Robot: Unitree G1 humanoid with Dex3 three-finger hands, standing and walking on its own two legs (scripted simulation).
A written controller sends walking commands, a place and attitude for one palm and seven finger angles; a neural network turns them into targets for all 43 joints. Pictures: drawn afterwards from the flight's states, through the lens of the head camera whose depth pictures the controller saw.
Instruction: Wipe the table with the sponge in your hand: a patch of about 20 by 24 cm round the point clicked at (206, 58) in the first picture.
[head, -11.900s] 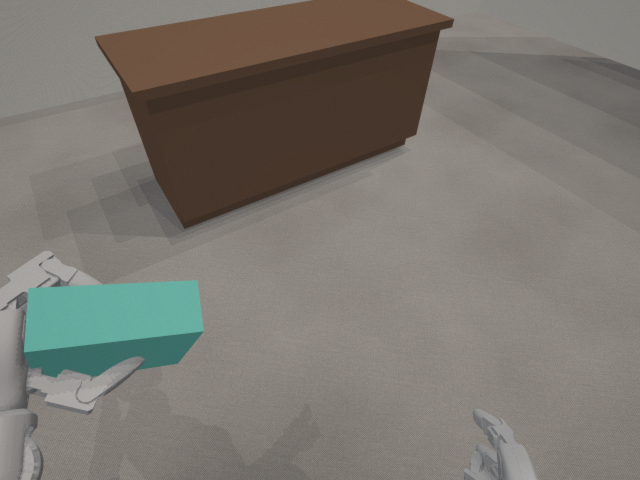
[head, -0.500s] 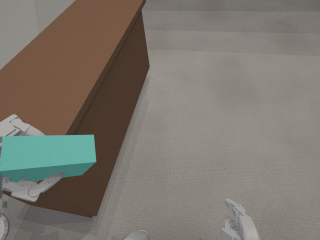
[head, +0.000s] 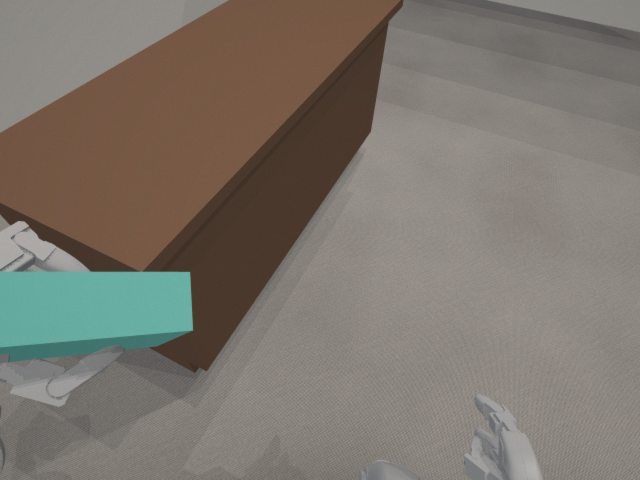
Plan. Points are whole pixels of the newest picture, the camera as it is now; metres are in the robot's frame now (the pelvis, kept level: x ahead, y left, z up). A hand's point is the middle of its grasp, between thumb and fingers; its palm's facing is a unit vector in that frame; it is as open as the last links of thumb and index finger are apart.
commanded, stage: turn to face it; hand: left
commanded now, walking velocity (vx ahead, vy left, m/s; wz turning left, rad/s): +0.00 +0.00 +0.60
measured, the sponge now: (123, 315) +0.24 +0.19 +0.15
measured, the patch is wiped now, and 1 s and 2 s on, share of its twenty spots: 0.00 0.00 0.00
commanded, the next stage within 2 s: take the last steps up to it in 1.02 s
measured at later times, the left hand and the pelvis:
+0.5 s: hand out of the picture +0.08 +0.23 +0.18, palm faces +0.58 -0.68 -0.44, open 9.6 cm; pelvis -0.07 -0.05 +0.01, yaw +17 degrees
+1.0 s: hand out of the picture -0.04 +0.20 +0.17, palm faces +0.73 -0.48 -0.49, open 9.6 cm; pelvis -0.10 -0.11 +0.01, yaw +32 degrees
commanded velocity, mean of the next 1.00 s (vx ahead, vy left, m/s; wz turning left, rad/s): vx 0.00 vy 0.00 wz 0.49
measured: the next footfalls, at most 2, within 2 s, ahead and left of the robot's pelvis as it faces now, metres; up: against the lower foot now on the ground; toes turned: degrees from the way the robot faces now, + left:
right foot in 0.14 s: +0.05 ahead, -0.11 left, +0.00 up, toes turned +0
left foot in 0.56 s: -0.13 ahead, +0.07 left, +0.00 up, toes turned +22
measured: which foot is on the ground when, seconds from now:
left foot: down 0.00-0.14, up 0.16-0.54, down 0.56-0.84, up 0.86-1.00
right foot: up 0.00-0.12, down 0.14-0.54, up 0.56-0.82, down 0.84-1.00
